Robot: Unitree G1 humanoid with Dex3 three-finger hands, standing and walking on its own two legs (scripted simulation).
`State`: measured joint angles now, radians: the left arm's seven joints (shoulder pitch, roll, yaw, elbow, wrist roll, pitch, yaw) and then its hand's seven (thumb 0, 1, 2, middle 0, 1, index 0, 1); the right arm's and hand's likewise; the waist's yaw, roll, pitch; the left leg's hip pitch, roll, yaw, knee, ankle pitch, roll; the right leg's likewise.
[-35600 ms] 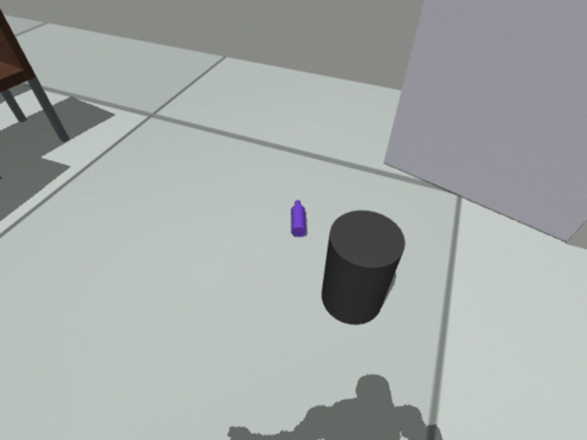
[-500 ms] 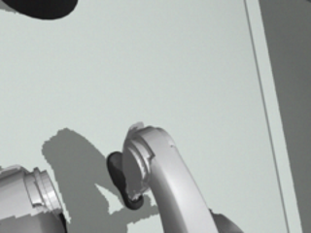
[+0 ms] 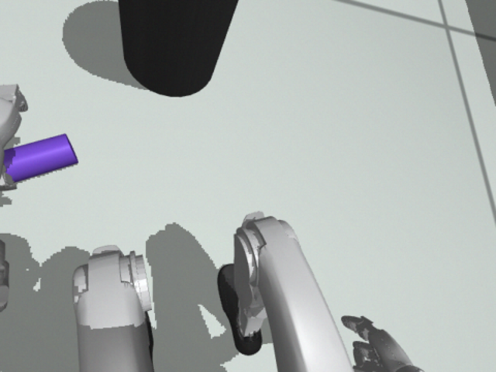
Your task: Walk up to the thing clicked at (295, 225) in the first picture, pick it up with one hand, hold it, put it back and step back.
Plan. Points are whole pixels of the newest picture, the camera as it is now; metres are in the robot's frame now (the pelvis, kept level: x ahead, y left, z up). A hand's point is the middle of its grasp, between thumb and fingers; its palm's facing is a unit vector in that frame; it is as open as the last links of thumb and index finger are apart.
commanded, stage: withdraw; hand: left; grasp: from above
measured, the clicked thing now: (21, 163) +0.54 +0.31 -0.33
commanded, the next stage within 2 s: home in 0.16 s
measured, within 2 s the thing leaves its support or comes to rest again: neither
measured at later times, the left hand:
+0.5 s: hand out of the picture +0.50 +0.30 -0.11, palm faces -0.36 -0.16 -0.92, open 12.4 cm
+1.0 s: hand out of the picture +0.31 +0.24 +0.09, palm faces -0.12 -0.81 -0.57, open 7.4 cm
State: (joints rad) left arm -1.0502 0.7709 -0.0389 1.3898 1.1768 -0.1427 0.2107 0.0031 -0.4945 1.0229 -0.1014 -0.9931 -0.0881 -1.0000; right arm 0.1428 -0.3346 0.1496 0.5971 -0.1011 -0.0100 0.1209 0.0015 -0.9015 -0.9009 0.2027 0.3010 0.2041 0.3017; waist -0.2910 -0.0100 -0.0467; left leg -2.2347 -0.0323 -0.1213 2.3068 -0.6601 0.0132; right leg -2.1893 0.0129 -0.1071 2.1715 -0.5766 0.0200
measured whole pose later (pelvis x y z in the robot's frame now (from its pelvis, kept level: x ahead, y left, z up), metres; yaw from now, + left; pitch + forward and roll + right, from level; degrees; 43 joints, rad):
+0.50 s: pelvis +0.02 +0.01 +0.01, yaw +1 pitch +38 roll -9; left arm -0.84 0.71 0.08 1.04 1.03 -0.06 0.17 0.00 -0.11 0.90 -0.21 -0.66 -0.19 -0.67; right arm 0.27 -0.28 0.08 0.61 -0.06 0.05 0.12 0.01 -0.90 -0.90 0.21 0.30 0.21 0.30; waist -0.22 0.06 -0.11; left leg -2.23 -0.03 -0.09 2.27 -0.70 0.03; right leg -2.19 0.01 -0.08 2.15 -0.62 0.03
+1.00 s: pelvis +0.03 +0.00 +0.20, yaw +6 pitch +27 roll -4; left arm -0.13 0.37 0.01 0.42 0.32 0.19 0.08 0.01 0.88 0.90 -0.21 -0.31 -0.21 -0.30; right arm 0.10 -0.25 0.02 0.58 0.04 -0.05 -0.02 0.01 -0.91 -0.90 0.20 0.30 0.20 0.30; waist -0.07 0.03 -0.21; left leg -1.51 -0.02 -0.07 1.67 -0.62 0.01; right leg -1.50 0.01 -0.05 1.59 -0.56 0.01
